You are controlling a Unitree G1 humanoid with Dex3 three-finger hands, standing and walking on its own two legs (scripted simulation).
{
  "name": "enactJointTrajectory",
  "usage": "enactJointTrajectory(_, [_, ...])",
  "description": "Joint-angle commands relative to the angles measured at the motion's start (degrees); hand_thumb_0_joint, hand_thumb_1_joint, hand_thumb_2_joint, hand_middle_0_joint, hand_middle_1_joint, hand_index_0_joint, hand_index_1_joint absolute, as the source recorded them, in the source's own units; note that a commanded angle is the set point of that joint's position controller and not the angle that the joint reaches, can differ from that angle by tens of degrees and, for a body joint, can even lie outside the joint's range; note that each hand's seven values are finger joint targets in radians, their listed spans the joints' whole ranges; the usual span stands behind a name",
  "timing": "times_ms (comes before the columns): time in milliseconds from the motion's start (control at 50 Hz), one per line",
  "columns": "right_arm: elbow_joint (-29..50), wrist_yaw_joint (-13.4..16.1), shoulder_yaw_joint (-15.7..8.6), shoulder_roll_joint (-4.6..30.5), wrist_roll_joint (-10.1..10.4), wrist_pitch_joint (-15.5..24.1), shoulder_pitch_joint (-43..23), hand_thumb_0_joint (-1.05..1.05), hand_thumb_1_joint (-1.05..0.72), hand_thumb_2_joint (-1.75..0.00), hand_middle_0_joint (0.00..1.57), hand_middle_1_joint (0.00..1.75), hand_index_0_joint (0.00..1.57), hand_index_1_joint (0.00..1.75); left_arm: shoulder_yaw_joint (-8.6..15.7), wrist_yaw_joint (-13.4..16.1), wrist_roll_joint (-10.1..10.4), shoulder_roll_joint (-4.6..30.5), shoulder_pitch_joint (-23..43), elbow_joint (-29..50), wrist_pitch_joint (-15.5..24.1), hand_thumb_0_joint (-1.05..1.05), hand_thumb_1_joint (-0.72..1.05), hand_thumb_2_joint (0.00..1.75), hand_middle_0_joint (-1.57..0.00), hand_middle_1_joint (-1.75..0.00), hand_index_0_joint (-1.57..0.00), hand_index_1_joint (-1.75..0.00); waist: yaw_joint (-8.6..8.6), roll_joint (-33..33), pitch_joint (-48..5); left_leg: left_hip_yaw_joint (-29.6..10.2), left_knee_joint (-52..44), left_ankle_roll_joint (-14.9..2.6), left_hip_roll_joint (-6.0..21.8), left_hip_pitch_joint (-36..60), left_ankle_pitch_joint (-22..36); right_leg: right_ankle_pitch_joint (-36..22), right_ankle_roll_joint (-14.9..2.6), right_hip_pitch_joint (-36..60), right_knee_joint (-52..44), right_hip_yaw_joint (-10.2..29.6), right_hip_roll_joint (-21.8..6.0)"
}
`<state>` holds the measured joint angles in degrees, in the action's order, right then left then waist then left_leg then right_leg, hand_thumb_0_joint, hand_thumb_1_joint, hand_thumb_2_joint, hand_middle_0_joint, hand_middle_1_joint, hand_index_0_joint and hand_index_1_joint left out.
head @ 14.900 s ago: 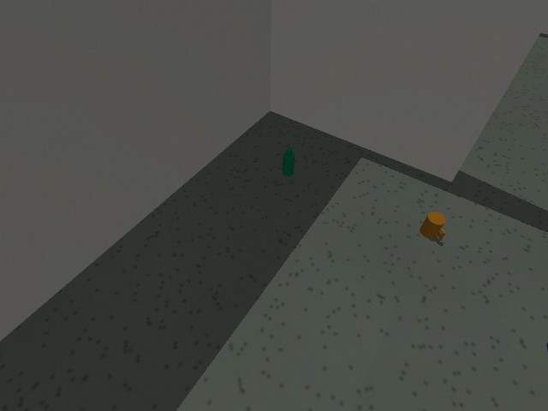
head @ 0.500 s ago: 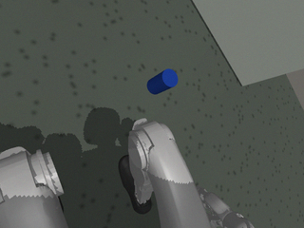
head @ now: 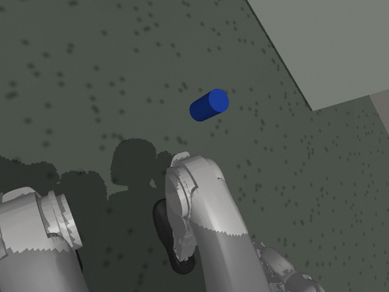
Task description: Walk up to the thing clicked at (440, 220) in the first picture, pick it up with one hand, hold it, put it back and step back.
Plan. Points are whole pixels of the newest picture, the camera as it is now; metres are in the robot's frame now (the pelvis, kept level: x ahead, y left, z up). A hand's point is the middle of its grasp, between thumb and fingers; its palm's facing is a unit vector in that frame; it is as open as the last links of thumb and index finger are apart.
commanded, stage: close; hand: left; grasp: from above
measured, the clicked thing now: out of the picture +0.44 +0.36 -0.25
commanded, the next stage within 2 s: settle in 0.46 s
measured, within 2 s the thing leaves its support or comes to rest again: leaves its support in 0.94 s
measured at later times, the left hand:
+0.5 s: hand out of the picture +0.42 +0.37 -0.22, palm faces -0.42 -0.17 -0.89, open 10.5 cm
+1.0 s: hand out of the picture +0.43 +0.38 -0.20, palm faces -0.41 -0.15 -0.90, open 10.1 cm
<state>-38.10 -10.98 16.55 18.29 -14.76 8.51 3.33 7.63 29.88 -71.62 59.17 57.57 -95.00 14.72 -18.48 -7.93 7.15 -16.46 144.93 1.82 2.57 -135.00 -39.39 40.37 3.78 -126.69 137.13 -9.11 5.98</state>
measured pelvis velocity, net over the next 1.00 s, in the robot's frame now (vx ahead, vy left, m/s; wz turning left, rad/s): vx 0.00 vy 0.00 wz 0.02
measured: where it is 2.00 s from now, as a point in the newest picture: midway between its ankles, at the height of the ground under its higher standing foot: (129, 268)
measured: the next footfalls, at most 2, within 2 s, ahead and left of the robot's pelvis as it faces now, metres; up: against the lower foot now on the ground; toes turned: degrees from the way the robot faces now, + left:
none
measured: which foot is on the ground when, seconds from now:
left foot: down 0.00-1.00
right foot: down 0.00-1.00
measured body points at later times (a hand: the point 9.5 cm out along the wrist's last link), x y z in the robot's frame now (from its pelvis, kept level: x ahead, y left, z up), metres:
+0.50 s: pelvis +0.00 +0.00 +0.00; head +0.25 +0.13 +0.34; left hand +0.44 +0.38 -0.17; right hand +0.09 -0.25 -0.07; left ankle +0.07 +0.14 -0.27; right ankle +0.11 -0.12 -0.27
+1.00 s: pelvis +0.00 +0.00 +0.00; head +0.25 +0.13 +0.35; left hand +0.44 +0.38 -0.15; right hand +0.10 -0.25 -0.07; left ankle +0.07 +0.14 -0.27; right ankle +0.11 -0.12 -0.27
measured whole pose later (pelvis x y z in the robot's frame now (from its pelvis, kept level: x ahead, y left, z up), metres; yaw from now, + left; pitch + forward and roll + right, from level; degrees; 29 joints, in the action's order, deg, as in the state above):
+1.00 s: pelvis +0.00 +0.00 +0.00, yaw +1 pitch +30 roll -13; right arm -38.3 -11.0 13.0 17.9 -12.5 7.4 5.4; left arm 8.7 24.4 -70.6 54.2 52.5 -82.3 12.4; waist -15.9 -5.8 4.0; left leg -15.4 143.5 2.0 1.9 -135.8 -39.1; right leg 41.1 3.1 -127.2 136.6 -8.6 4.9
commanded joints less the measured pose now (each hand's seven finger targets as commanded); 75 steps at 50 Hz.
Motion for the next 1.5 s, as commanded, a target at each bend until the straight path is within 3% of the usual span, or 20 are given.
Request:
enactJointTrajectory(0, [-0.15,0.75,-5.58,17.83,0.51,0.27,10.11,0.00,-0.89,-0.90,0.20,0.30,0.20,0.30,0.70,1.44,0.57,14.10,10.82,3.92,-0.56,0.00,-0.01,0.83,-0.43,-0.89,-0.45,-0.87,-1.45,27.11,-33.88,7.29,-13.51,-2.57,1.32,27.50,9.91,-14.85,-4.48,17.26,-12.89,-6.00,1.33])
enactJointTrajectory(60, [0.02,0.95,-5.44,17.94,0.42,0.24,9.99,0.00,-0.89,-0.90,0.20,0.30,0.20,0.30,1.19,1.70,0.99,14.74,12.00,5.49,-0.10,0.00,0.04,0.84,-0.48,-0.89,-0.49,-0.88,-1.37,26.82,-35.32,7.13,-13.63,-2.62,1.35,27.37,9.37,-14.52,-4.36,18.00,-13.29,-6.25,1.47])
enactJointTrajectory(80, [0.67,0.97,-5.29,17.73,0.33,0.19,9.41,0.00,-0.89,-0.90,0.20,0.30,0.20,0.30,-0.42,1.57,0.56,13.25,11.97,5.80,0.05,0.00,0.07,0.83,-0.49,-0.90,-0.51,-0.88,-1.16,27.30,-36.25,7.29,-13.50,-2.65,1.30,27.97,10.03,-15.27,-4.43,18.87,-13.28,-5.83,1.51])
enactJointTrajectory(180, [0.35,1.20,-5.17,17.76,0.28,0.21,9.81,0.00,-0.90,-0.90,0.20,0.30,0.20,0.30,-0.58,1.53,0.89,13.28,12.34,3.73,0.34,0.00,0.15,0.79,-0.55,-0.87,-0.57,-0.84,-1.96,25.37,-33.72,7.20,-13.00,-2.95,1.33,25.46,7.97,-13.56,-4.28,17.43,-13.31,-5.77,1.55])
enactJointTrajectory(200, [0.55,1.28,-5.06,17.69,0.40,0.24,9.39,0.00,-0.90,-0.90,0.20,0.30,0.20,0.30,-0.53,1.76,1.39,13.86,14.41,7.44,0.92,0.00,0.17,0.79,-0.56,-0.87,-0.59,-0.84,-1.28,25.85,-35.56,7.12,-13.18,-2.74,1.35,26.72,8.74,-14.02,-4.34,17.86,-13.38,-6.09,1.47])
enactJointTrajectory(280, [0.26,1.43,-5.00,18.01,0.29,0.11,10.17,0.00,-0.90,-0.90,0.20,0.30,0.20,0.30,0.04,1.96,0.26,14.28,10.25,1.35,0.15,0.00,0.25,0.79,-0.62,-0.87,-0.65,-0.84,-1.76,24.20,-33.25,7.12,-13.12,-2.96,1.19,25.46,7.88,-13.29,-4.26,17.24,-13.17,-6.07,1.47])
enactJointTrajectory(320, [0.27,1.49,-4.90,17.57,0.17,0.05,9.58,0.00,-0.90,-0.90,0.20,0.30,0.20,0.30,-1.33,2.02,0.36,13.39,15.09,7.23,0.95,0.00,0.29,0.80,-0.66,-0.86,-0.68,-0.83,-1.53,27.19,-35.86,7.14,-13.61,-2.57,1.28,27.69,9.09,-14.57,-4.44,17.82,-13.01,-6.17,1.51])
enactJointTrajectory(500, [0.10,1.43,-5.35,18.06,0.63,0.38,10.00,0.00,-0.90,-0.90,0.20,0.30,0.20,0.30,-0.66,2.11,0.17,13.74,12.12,2.67,-0.25,0.00,0.41,0.85,-0.77,-0.85,-0.78,-0.84,-1.56,25.41,-32.70,6.76,-14.04,-2.57,1.15,26.05,7.12,-12.24,-4.55,15.05,-12.74,-6.50,1.35])
enactJointTrajectory(560, [0.44,1.33,-5.21,17.58,0.60,0.78,9.70,0.00,-0.91,-0.90,0.20,0.30,0.20,0.30,-2.46,1.69,0.10,12.10,14.48,5.07,-0.24,0.00,0.40,0.88,-0.82,-0.89,-0.83,-0.88,-1.76,27.77,-33.29,6.98,-14.54,-2.31,1.12,27.76,7.52,-12.65,-4.83,15.31,-12.64,-6.29,1.25])
enactJointTrajectory(640, [0.55,1.37,-5.53,18.01,0.83,0.72,10.18,0.00,-0.91,-0.90,0.20,0.30,0.20,0.30,-1.44,1.36,0.41,13.35,13.90,5.14,-0.64,0.00,0.44,0.89,-0.83,-0.90,-0.86,-0.88,-1.45,27.34,-34.88,7.10,-14.31,-2.43,0.95,27.50,7.57,-12.70,-4.66,15.81,-12.84,-6.32,1.07])
enactJointTrajectory(720, [0.62,1.47,-5.67,17.28,0.82,0.41,10.23,0.00,-0.91,-0.90,0.20,0.30,0.20,0.30,-0.51,0.74,1.10,14.16,14.39,8.59,-1.23,0.00,0.46,0.92,-0.86,-0.90,-0.87,-0.89,0.20,29.26,-39.16,7.62,-14.22,-2.46,1.08,29.07,9.78,-14.85,-4.72,18.31,-13.06,-5.61,1.24])
enactJointTrajectory(780, [0.25,1.40,-6.31,17.33,1.31,0.43,10.81,0.00,-0.91,-0.90,0.20,0.30,0.20,0.30,-0.16,0.10,1.55,13.67,14.29,11.54,-1.52,0.00,0.44,0.95,-0.86,-0.89,-0.86,-0.89,0.13,29.55,-39.02,7.96,-13.80,-2.31,0.88,29.47,11.13,-15.87,-4.76,17.48,-12.87,-5.64,1.04])
enactJointTrajectory(840, [0.60,1.32,-7.36,16.84,1.88,0.01,10.80,0.00,-0.91,-0.90,0.20,0.30,0.20,0.30,2.81,-0.51,1.77,16.26,13.08,18.87,-1.94,0.00,0.45,0.93,-0.88,-0.87,-0.88,-0.87,3.11,34.17,-44.79,8.56,-14.87,-1.76,0.79,33.25,14.22,-17.76,-5.10,19.62,-12.37,-5.12,0.74])
enactJointTrajectory(940, [0.32,0.55,-9.70,16.13,3.12,-0.84,11.41,0.00,-0.91,-0.90,0.20,0.30,0.20,0.30,2.87,-2.84,2.18,13.41,12.88,24.65,-2.97,0.00,0.48,0.92,-0.88,-0.88,-0.89,-0.87,3.09,36.15,-44.51,8.98,-15.60,-1.51,0.62,33.91,14.66,-17.37,-5.76,16.22,-12.41,-4.56,0.33])
enactJointTrajectory(1000, [1.11,0.46,-11.47,16.02,3.89,-1.75,11.55,0.00,-0.91,-0.90,0.20,0.30,0.20,0.30,4.88,-4.34,2.95,14.62,13.14,31.48,-3.53,0.00,0.52,0.93,-0.92,-0.85,-0.93,-0.85,5.41,37.95,-50.51,10.03,-15.60,-1.70,0.40,36.07,16.09,-18.10,-5.72,17.25,-13.24,-3.53,-0.03])
enactJointTrajectory(1040, [0.56,0.12,-12.06,15.02,4.57,-2.40,12.27,0.00,-0.90,-0.90,0.20,0.30,0.20,0.30,2.28,-5.82,3.52,9.39,11.19,30.09,-4.38,0.00,0.58,0.93,-0.95,-0.86,-0.96,-0.85,4.78,35.78,-48.90,10.16,-16.22,-1.91,0.24,35.00,15.91,-18.12,-5.71,16.30,-13.57,-3.30,-0.13])
enactJointTrajectory(1100, [0.49,0.45,-13.04,14.59,5.64,-3.35,13.48,0.00,-0.91,-0.90,0.20,0.30,0.20,0.30,0.98,-7.97,4.16,7.79,12.73,29.80,-5.50,0.00,0.57,0.92,-0.94,-0.86,-0.96,-0.85,4.00,31.40,-45.80,10.45,-17.36,-2.52,-0.09,32.02,12.68,-15.96,-5.53,15.98,-16.03,-2.78,-0.28])
enactJointTrajectory(1220, [0.91,1.19,-14.56,13.99,7.12,-5.56,14.93,0.00,-0.91,-0.90,0.20,0.30,0.20,0.30,-2.00,-14.04,5.75,3.94,13.41,31.36,-6.17,0.00,0.60,0.96,-0.96,-0.91,-0.98,-0.89,4.56,28.30,-48.12,10.23,-20.72,-2.64,-0.48,34.21,11.36,-14.09,-5.69,17.84,-17.68,-2.21,-0.63])
enactJointTrajectory(1340, [1.91,2.83,-14.79,13.82,7.96,-7.91,15.90,0.00,-0.91,-0.90,0.20,0.30,0.20,0.30,-0.92,-17.71,5.86,5.73,14.36,33.90,-4.88,0.00,0.64,0.95,-0.98,-0.91,-1.01,-0.88,5.04,24.87,-47.97,11.26,-20.55,-3.10,-0.86,33.98,14.83,-16.57,-5.55,20.87,-20.17,-0.95,-1.02])
enactJointTrajectory(1480, [2.57,4.17,-14.29,13.06,8.13,-9.46,16.04,0.00,-0.91,-0.90,0.20,0.30,0.20,0.30,1.69,-17.58,4.57,8.96,15.95,37.12,-3.09,0.00,0.66,1.01,-1.02,-0.92,-1.03,-0.90,6.42,28.71,-50.44,11.59,-22.58,-2.83,-0.93,37.03,14.14,-14.91,-5.82,20.68,-20.30,-0.67,-1.13])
